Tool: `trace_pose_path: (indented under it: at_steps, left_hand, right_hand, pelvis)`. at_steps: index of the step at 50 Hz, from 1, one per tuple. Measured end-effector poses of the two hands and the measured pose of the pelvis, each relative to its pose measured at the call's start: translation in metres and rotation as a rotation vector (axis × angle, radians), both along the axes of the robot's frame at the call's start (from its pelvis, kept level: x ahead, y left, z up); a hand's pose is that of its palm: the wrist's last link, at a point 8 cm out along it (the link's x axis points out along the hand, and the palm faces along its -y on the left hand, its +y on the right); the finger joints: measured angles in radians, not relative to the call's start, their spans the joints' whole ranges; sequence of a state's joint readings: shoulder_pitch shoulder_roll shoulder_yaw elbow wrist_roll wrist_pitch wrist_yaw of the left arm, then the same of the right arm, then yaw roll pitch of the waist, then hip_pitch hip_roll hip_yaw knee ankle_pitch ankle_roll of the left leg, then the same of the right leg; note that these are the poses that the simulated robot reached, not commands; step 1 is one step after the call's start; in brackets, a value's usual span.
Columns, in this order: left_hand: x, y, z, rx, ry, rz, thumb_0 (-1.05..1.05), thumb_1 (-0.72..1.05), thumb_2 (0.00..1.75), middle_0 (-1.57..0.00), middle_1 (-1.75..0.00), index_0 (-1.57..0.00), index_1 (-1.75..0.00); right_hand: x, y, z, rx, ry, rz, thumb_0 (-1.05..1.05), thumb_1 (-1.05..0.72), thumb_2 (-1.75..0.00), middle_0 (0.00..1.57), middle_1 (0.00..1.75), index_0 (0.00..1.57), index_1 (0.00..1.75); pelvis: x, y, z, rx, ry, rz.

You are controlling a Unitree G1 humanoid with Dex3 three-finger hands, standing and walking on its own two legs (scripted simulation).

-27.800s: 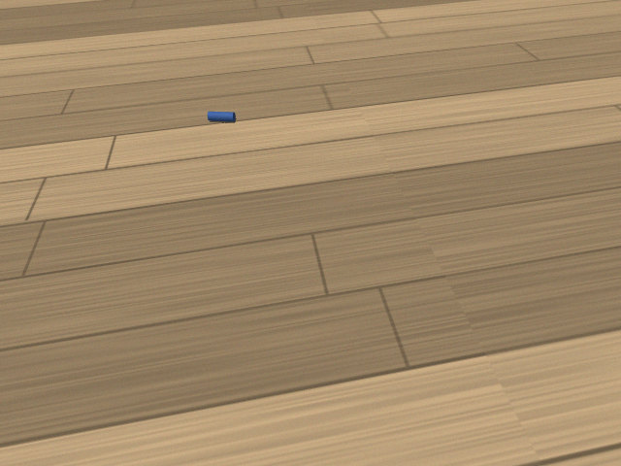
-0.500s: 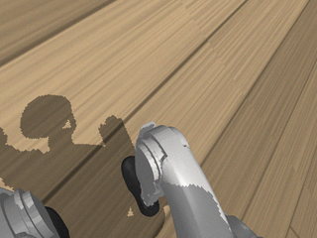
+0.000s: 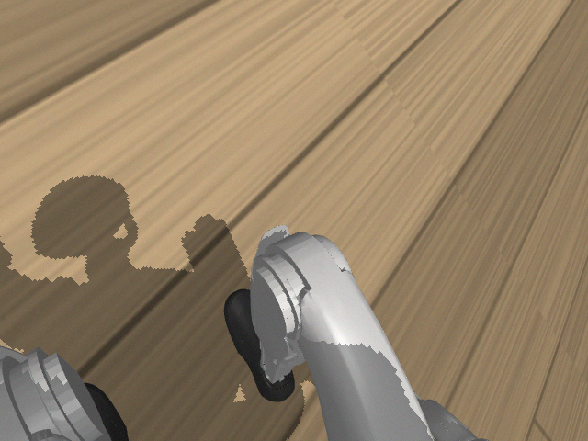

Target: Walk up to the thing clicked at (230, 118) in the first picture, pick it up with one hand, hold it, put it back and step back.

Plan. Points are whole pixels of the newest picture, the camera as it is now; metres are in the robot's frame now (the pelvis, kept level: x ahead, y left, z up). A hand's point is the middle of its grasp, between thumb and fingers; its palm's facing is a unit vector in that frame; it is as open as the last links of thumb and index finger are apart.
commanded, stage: withdraw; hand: left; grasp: from above
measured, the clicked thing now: out of the picture +0.50 +0.33 -0.28
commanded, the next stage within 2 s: home in 0.92 s
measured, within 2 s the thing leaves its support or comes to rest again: neither
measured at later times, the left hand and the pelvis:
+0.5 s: hand out of the picture +0.49 +0.35 -0.09, palm faces -0.41 -0.10 -0.91, open 14.1 cm; pelvis +0.00 +0.00 +0.04, yaw +5 degrees
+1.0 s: hand out of the picture +0.49 +0.35 -0.11, palm faces -0.39 -0.09 -0.91, open 13.7 cm; pelvis -0.01 -0.01 +0.03, yaw +6 degrees
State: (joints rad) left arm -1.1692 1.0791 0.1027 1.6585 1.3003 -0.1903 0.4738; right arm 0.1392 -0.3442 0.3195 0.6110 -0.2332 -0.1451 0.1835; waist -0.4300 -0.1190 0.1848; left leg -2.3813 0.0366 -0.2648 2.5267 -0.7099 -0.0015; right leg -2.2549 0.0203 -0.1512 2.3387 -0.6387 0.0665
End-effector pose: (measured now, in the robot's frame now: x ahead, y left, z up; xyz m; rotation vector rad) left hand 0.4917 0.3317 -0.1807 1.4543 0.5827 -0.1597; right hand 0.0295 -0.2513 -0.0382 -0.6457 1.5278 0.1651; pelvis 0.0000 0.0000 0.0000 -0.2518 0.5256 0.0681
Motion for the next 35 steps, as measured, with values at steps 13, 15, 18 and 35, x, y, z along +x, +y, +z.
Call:
trace_pose_path:
  at_steps: [13, 15, 18, 35]
  left_hand:
    - [0.021, 0.009, 0.049, 0.05, -0.134, 0.03, 0.0, -0.53, 1.01, -0.08, -1.02, -0.08, -1.02]
    - [0.022, 0.012, 0.067, 0.059, -0.15, 0.033, 0.0, -0.53, 1.01, -0.08, -1.02, -0.08, -1.02]
    - [0.018, 0.017, 0.094, 0.074, -0.135, 0.05, 0.0, -0.53, 1.02, -0.08, -1.02, -0.08, -1.02]
    - [-0.007, 0.014, 0.153, 0.018, 0.03, -0.001, 0.0, -0.5, 1.01, -0.11, -1.01, -0.1, -1.02]
  right_hand:
    - [0.003, -0.002, -0.001, 0.034, -0.01, -0.05, 0.0, -0.9, -0.9, 0.2, 0.3, 0.2, 0.3]
    - [0.008, -0.004, -0.003, 0.046, -0.025, -0.068, 0.0, -0.91, -0.9, 0.2, 0.3, 0.2, 0.3]
    - [0.019, -0.007, -0.005, 0.06, -0.054, -0.094, 0.0, -0.9, -0.9, 0.2, 0.3, 0.2, 0.3]
    - [0.047, -0.03, 0.015, -0.035, -0.153, -0.077, 0.0, -0.9, -0.9, 0.2, 0.3, 0.2, 0.3]
  pelvis:
    - [0.004, -0.002, 0.005, 0.011, 0.044, 0.006]
    - [0.005, -0.002, 0.008, 0.016, 0.06, 0.011]
    - [0.006, -0.002, 0.015, 0.026, 0.076, 0.022]
    - [-0.012, -0.009, 0.046, 0.067, 0.062, 0.064]
